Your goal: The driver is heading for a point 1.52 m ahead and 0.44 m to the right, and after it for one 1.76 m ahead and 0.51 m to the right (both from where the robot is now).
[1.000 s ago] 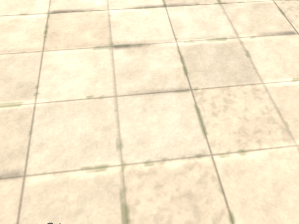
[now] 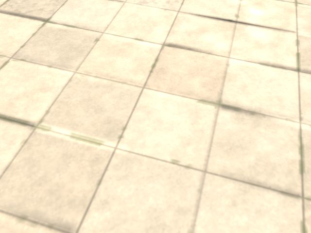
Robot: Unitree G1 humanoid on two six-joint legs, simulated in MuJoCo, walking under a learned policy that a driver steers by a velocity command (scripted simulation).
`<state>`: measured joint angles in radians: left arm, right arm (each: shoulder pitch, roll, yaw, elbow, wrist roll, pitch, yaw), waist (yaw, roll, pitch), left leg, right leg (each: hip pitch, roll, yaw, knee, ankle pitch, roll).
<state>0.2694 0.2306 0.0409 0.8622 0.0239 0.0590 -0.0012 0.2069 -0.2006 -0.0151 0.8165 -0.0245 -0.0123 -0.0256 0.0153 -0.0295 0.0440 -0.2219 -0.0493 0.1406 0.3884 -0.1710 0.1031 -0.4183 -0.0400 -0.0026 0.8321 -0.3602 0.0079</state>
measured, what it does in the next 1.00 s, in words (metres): steps on the spot, turning right: right foot, then left foot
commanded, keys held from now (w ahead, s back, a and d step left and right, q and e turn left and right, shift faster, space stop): e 0.72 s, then no key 0.28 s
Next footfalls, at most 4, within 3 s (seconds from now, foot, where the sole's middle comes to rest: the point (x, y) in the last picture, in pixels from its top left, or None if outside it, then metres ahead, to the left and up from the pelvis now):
0.16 right None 0.02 -0.11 -0.78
0.66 left None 0.09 0.07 -0.78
1.06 right None -0.05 -0.09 -0.78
2.36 right None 0.33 -0.24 -0.78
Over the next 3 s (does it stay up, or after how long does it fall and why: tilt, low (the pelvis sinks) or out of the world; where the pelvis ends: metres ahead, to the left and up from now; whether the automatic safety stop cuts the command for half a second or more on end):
stays up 0.55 -0.25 -0.02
